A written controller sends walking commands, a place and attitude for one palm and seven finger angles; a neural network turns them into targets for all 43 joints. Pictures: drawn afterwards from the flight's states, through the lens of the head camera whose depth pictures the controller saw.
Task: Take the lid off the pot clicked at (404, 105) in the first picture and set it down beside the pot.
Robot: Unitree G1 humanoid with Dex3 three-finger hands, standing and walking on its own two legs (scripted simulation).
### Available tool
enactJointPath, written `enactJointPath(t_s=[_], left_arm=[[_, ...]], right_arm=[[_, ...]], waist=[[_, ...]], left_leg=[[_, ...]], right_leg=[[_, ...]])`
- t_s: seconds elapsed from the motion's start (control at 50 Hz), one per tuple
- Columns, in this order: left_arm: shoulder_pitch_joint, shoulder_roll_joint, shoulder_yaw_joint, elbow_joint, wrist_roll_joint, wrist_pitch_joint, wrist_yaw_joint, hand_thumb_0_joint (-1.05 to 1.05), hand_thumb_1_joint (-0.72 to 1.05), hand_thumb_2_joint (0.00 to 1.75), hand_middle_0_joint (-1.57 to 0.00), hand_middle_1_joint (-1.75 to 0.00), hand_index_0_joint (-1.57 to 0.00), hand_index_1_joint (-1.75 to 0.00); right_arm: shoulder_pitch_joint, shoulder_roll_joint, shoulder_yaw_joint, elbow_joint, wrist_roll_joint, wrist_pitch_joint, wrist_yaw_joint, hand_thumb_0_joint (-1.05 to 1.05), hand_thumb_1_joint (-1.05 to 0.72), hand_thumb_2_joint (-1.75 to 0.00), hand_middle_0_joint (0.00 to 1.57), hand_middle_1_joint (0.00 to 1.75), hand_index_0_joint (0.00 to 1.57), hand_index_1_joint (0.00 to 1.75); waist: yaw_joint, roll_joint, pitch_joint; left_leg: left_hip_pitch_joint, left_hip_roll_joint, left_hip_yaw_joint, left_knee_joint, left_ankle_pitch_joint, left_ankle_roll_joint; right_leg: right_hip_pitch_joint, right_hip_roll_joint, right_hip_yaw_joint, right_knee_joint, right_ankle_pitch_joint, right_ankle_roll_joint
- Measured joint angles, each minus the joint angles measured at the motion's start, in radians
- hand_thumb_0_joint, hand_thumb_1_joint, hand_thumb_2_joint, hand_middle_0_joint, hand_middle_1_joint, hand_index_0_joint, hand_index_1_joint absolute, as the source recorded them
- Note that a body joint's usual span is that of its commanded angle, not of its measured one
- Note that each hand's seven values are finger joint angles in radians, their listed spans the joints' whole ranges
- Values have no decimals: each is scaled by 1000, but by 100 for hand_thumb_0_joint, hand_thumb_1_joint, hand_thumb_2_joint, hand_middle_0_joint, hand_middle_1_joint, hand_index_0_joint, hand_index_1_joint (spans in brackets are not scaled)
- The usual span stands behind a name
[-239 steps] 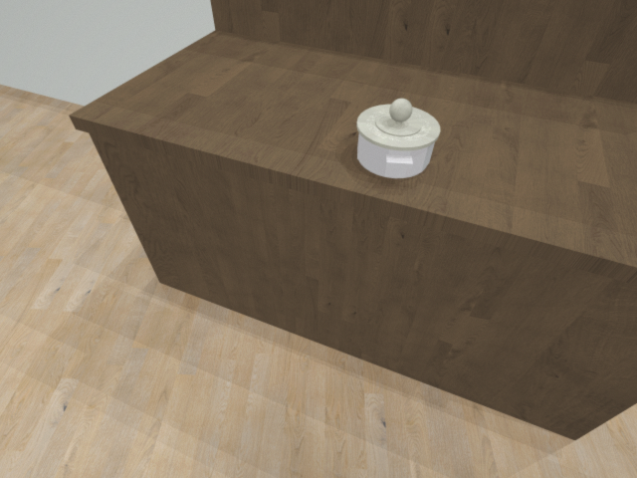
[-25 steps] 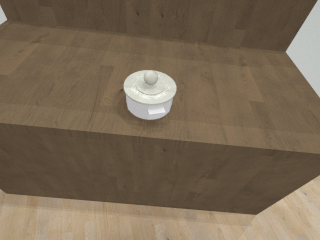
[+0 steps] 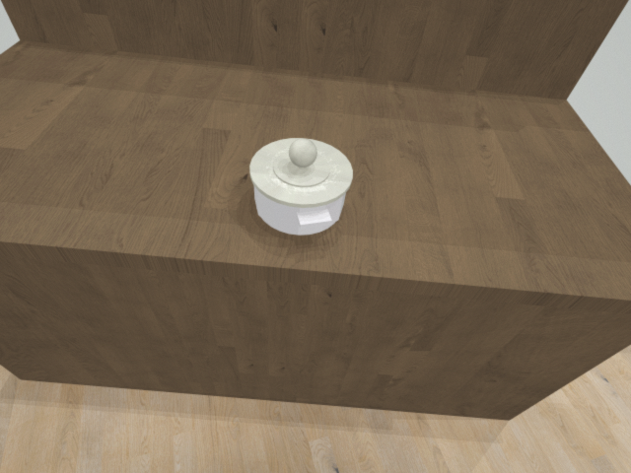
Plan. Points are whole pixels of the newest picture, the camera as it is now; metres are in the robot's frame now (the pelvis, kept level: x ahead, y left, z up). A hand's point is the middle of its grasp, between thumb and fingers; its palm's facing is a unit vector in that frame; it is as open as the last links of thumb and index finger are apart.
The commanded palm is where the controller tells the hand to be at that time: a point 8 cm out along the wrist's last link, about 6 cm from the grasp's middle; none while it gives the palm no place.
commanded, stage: shuffle to correct the standing spot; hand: left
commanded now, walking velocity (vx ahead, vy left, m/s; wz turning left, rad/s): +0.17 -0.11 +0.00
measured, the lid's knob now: (302, 152) +0.57 +0.07 +0.09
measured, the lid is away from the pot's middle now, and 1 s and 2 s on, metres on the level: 0.00 0.00 0.00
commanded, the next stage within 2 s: come to a stop and stand still in 0.80 s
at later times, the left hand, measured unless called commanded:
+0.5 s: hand out of the picture -0.03 +0.14 -0.20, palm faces +0.03 -1.00 -0.07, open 7.4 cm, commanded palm none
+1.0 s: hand (252, 419) +0.23 +0.11 -0.17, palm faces -0.04 -0.98 -0.18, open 7.3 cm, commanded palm none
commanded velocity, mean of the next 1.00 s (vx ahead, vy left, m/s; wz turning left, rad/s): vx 0.11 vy -0.09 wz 0.00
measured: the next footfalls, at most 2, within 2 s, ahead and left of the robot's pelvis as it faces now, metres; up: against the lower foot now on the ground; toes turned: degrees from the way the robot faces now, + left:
right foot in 0.98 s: +0.16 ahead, -0.18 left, +0.01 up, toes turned +1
left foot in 1.20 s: +0.19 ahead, +0.04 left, +0.00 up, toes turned +4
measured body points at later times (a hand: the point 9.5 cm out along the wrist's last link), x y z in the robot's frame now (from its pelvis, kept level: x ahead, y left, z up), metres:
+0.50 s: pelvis +0.04 +0.00 -0.01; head +0.06 +0.05 +0.43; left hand -0.03 +0.20 -0.19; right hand +0.08 -0.23 -0.14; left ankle +0.07 +0.06 -0.74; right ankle -0.06 -0.12 -0.70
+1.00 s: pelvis +0.12 -0.06 +0.00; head +0.16 -0.06 +0.44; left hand +0.23 +0.16 -0.15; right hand +0.05 -0.27 -0.16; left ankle +0.07 +0.06 -0.73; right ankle +0.12 -0.19 -0.74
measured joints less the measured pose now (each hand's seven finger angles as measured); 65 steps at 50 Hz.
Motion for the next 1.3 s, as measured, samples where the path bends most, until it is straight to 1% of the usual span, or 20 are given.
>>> enactJointPath(t_s=[0.14,0.24,0.3,0.36,0.4,0.44,0.52,0.6,0.66,0.76,0.86,0.94,0.98,1.04,1.08,1.14,1.2,1.22,1.26,1.3], left_arm=[[12,-3,8,8,8,10,-15,0,91,90,-20,-30,-20,-30],[35,-15,16,12,7,1,-20,0,91,90,-20,-30,-20,-30],[70,-19,22,16,5,-12,-16,0,91,90,-20,-30,-20,-30],[97,-27,26,31,10,-20,-14,0,91,90,-20,-30,-20,-30],[107,-33,26,40,12,-21,-14,0,91,90,-20,-30,-20,-30],[109,-35,25,50,7,-17,-18,0,91,90,-20,-30,-20,-30],[51,-31,32,51,7,12,-21,0,91,90,-20,-30,-20,-30],[-48,-14,50,-3,13,15,-28,0,91,90,-20,-30,-20,-30],[-105,5,64,-40,19,22,-26,1,93,89,-20,-30,-20,-30],[-168,38,77,-72,14,31,-37,1,94,90,-20,-30,-20,-30],[-221,36,72,-86,10,34,-41,1,93,90,-19,-30,-20,-30],[-245,12,62,-98,6,20,-45,0,92,90,-19,-30,-20,-30],[-237,5,54,-104,5,-6,-40,0,92,90,-19,-30,-20,-30],[-235,-37,32,-82,4,-26,-22,0,91,90,-19,-30,-20,-30],[-225,-54,33,-78,-3,-33,-11,-1,92,90,-20,-30,-20,-30],[-225,-42,36,-82,-2,-31,3,-3,94,89,-20,-30,-20,-30],[-215,-25,35,-80,-1,-12,6,-3,94,89,-20,-30,-21,-30],[-211,-19,36,-79,-1,-4,6,-2,94,89,-20,-30,-21,-30],[-202,-4,41,-76,-2,15,9,-2,93,89,-20,-30,-21,-30],[-195,6,45,-78,-1,31,13,-1,92,89,-20,-30,-20,-30]], right_arm=[[25,6,-14,5,-6,11,5,1,-92,-90,20,30,20,29],[45,4,-25,12,-7,14,4,1,-92,-90,20,30,20,29],[58,8,-27,16,-8,13,8,1,-92,-90,20,30,20,29],[57,12,-30,9,-7,4,9,1,-92,-90,20,30,20,29],[49,15,-30,0,-6,-4,5,1,-92,-90,20,30,20,29],[35,21,-28,-12,-6,-22,1,1,-92,-90,19,30,20,29],[24,36,-26,-43,-14,-46,-13,1,-93,-90,20,30,20,29],[49,39,-20,-38,-15,-50,-17,1,-94,-90,20,30,20,29],[71,47,-15,-26,-16,-46,-14,1,-94,-90,20,30,20,29],[102,64,-11,-23,-24,-42,-10,1,-92,-90,20,30,20,29],[132,69,-13,-23,-33,-33,-6,1,-91,-90,20,30,20,29],[155,57,-21,-12,-34,-18,-5,1,-91,-90,20,30,20,29],[174,52,-22,-5,-25,-13,-4,1,-91,-90,20,30,20,29],[140,20,-28,15,-11,11,-12,1,-91,-90,20,30,20,29],[119,11,-30,14,-4,18,-17,1,-91,-90,20,30,20,29],[83,7,-33,3,5,20,-22,1,-91,-90,19,30,20,29],[49,-1,-36,-20,6,23,-19,1,-91,-90,19,30,20,29],[38,-3,-38,-26,5,24,-18,1,-91,-90,19,30,20,29],[18,2,-38,-41,1,29,-15,1,-91,-90,19,30,20,29],[5,3,-36,-63,-5,32,-14,1,-91,-90,19,30,20,29]], waist=[[-2,-6,-10],[0,17,-16],[8,12,-23],[11,0,-18],[9,-9,-10],[2,-26,5],[-10,-48,23],[-11,-39,28],[-9,-28,26],[-35,-7,30],[-69,14,34],[-86,36,28],[-79,24,13],[-76,70,30],[-69,68,34],[-51,47,40],[-43,37,44],[-40,33,47],[-30,14,48],[-19,9,47]], left_leg=[[-22,-8,8,0,1,3],[-45,11,-10,41,-40,-17],[-68,28,-19,148,-136,-43],[-83,39,-24,253,-207,-49],[-66,41,-15,221,-209,-49],[-35,34,-3,156,-104,-26],[-2,26,22,142,-129,3],[46,24,6,20,-71,-3],[77,28,-1,-55,-37,-7],[109,40,-14,-118,-18,-23],[117,55,-21,-121,-35,-49],[99,74,-30,-55,-90,-81],[72,72,-27,34,-150,-99],[16,91,-65,208,-329,-108],[-8,81,-64,255,-362,-114],[-14,64,-50,212,-295,-127],[14,55,-25,107,-136,-132],[25,53,-20,90,-79,-114],[36,44,-6,96,-90,-70],[36,40,-2,95,-108,-50]], right_leg=[[-50,-15,-8,61,-34,-37],[-38,3,-23,29,-20,-20],[-11,18,-24,4,-18,-26],[18,24,-21,3,-35,-28],[32,22,-21,21,-59,-21],[14,12,-17,106,-102,-18],[-192,8,-2,535,-149,-48],[-358,-16,-3,657,-43,-39],[-431,-41,5,638,37,-26],[-459,-72,2,523,73,-12],[-411,-71,-22,353,43,-11],[-304,-45,-46,165,62,-16],[-227,-46,-39,50,150,-11],[-207,-9,-59,87,86,-15],[-184,-5,-63,78,72,-25],[-160,-7,-61,73,69,-33],[-154,-7,-60,106,46,-27],[-153,-8,-59,123,35,-24],[-152,-17,-47,143,23,-17],[-154,-20,-43,141,27,-9]])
